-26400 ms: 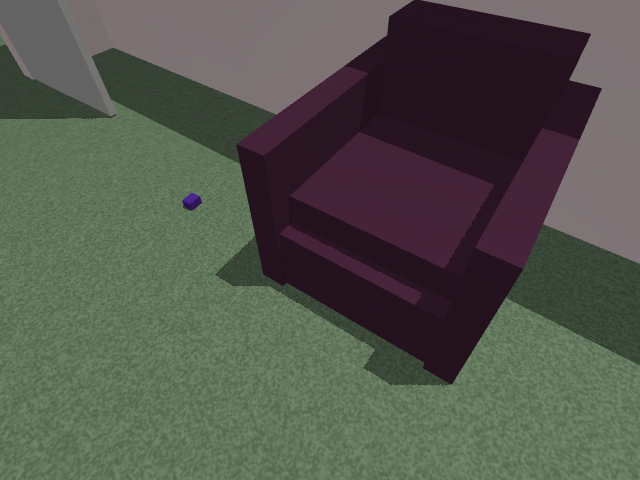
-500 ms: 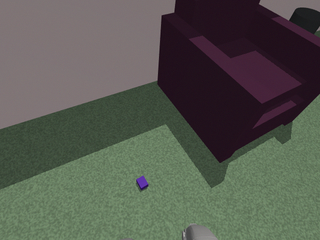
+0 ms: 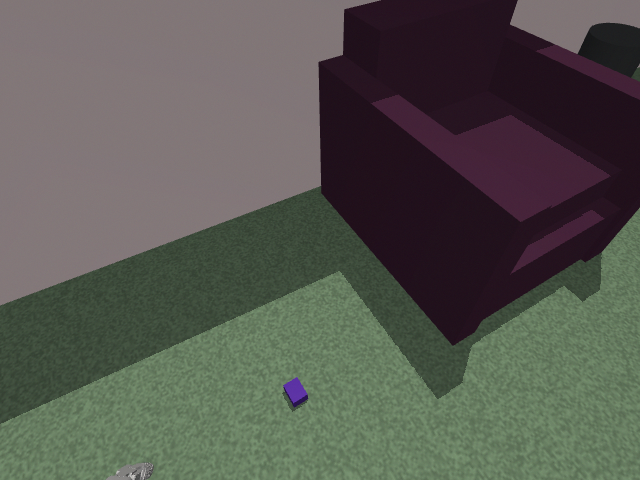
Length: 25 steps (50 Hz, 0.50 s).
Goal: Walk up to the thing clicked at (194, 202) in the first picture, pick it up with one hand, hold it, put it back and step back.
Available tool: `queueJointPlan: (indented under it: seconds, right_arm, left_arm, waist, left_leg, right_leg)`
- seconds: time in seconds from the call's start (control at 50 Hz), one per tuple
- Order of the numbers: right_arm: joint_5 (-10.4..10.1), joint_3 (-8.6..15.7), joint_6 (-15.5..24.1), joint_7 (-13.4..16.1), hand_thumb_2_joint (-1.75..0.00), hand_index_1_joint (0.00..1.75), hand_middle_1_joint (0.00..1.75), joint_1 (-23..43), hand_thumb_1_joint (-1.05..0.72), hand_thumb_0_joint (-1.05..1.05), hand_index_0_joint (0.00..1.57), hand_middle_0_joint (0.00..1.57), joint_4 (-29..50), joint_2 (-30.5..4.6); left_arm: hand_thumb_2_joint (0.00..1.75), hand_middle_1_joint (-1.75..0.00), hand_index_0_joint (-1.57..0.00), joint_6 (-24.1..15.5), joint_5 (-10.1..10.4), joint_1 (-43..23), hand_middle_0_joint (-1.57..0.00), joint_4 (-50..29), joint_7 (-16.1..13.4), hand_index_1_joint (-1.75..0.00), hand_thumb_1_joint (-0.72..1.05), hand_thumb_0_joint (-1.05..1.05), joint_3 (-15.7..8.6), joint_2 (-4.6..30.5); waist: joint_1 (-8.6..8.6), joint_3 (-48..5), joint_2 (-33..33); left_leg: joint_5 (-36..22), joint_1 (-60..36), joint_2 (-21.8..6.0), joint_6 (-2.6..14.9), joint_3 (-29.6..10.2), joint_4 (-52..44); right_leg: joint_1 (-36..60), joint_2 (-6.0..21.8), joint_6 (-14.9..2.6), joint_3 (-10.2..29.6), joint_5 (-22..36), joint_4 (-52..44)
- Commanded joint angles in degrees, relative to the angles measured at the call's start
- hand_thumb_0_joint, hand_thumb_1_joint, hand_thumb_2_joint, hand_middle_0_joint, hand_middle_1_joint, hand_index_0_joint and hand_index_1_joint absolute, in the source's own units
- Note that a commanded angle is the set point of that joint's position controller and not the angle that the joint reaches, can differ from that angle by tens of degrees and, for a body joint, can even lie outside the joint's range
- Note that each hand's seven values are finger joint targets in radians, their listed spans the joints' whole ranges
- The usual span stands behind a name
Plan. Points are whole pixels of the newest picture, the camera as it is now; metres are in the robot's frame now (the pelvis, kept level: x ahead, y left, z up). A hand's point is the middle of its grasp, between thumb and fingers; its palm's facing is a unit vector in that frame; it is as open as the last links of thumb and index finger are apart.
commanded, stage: walk up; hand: left
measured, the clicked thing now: (295, 392) +0.49 +0.11 -0.76
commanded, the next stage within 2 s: stand in 0.76 s
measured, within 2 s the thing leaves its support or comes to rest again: neither
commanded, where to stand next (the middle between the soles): +0.07 -0.01 m, yaw +1 degrees
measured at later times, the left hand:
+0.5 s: hand out of the picture +0.08 +0.25 -0.15, palm faces +0.01 -0.95 -0.32, open 7.4 cm
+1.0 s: hand out of the picture +0.11 +0.25 -0.15, palm faces +0.00 -0.94 -0.34, open 7.4 cm
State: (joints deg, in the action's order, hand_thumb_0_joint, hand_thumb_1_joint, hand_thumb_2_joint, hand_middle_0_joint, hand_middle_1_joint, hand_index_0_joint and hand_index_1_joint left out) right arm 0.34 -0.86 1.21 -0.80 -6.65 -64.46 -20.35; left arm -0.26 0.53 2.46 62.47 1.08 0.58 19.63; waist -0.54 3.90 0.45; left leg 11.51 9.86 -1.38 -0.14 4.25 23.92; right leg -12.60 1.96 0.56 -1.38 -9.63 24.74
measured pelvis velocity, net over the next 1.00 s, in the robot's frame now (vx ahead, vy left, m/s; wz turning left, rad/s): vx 0.02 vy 0.00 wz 0.02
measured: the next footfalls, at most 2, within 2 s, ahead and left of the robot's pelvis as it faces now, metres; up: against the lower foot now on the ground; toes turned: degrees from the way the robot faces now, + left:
none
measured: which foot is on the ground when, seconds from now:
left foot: down 0.00-1.00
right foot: down 0.00-1.00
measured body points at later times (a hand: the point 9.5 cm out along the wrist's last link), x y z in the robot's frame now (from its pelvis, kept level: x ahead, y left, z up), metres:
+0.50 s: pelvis +0.01 +0.00 +0.01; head +0.02 +0.00 +0.46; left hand +0.08 +0.30 -0.13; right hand +0.10 -0.30 -0.13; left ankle +0.02 +0.12 -0.74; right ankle +0.04 -0.13 -0.74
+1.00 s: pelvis +0.02 +0.00 +0.01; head +0.03 +0.00 +0.46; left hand +0.11 +0.30 -0.12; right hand +0.11 -0.30 -0.13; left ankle +0.02 +0.12 -0.74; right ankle +0.04 -0.13 -0.74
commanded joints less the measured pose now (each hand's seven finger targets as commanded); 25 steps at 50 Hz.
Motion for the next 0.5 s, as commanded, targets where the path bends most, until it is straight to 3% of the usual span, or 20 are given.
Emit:
queueJointPlan:
  seconds: [0.0,0.2,0.48]
  right_arm:
    - [-0.13,2.4,1.81,0.88,-0.9,0.3,0.3,3.65,-0.9,0.0,0.2,0.2,1.36,-12.73]
    - [-0.02,2.69,1.42,1.03,-0.9,0.3,0.3,5.09,-0.9,0.0,0.2,0.2,-0.38,-12.65]
    - [-0.16,3.1,1.02,1.13,-0.9,0.3,0.3,5.82,-0.9,0.0,0.2,0.2,-0.12,-12.39]
  left_arm:
    - [0.9,-0.3,-0.2,-1.19,-0.24,-2.66,-0.2,-1.19,-0.76,-0.3,0.9,0.0,-3.03,12.26]
    - [0.9,-0.3,-0.2,-0.92,-0.59,-3.18,-0.2,1.4,-0.59,-0.3,0.9,0.0,-3.08,11.93]
    - [0.9,-0.3,-0.2,-1.04,-0.79,-1.67,-0.2,2.49,-0.83,-0.3,0.9,0.0,-3.33,11.66]
  waist:
    - [1.02,-6.72,-0.01]
    - [0.49,-5.04,-0.98]
    - [0.46,-6.57,0.18]
  left_leg:
    - [-3.01,-0.7,-6.95,1.25,-7.12,-7.89]
    - [-0.21,-1.72,-7.05,0.96,-6.93,-9.83]
    - [-5.69,-4.87,-7.37,0.92,-6.46,-9.3]
  right_leg:
    - [5.52,6.16,-2.09,6.21,3.63,-6.98]
    - [4.19,6.13,-1.67,6.1,1.46,-9.88]
    - [5.02,6.14,-1.1,5.28,5.97,-10.3]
